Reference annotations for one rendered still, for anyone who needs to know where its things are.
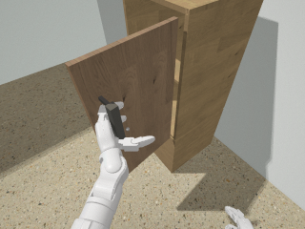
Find robot right hand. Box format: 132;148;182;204
225;206;254;229

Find cupboard door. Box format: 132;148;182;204
65;16;179;173

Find left robot forearm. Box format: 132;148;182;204
71;148;129;229

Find handle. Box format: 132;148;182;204
98;95;126;139

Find robot left hand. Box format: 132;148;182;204
94;101;155;154

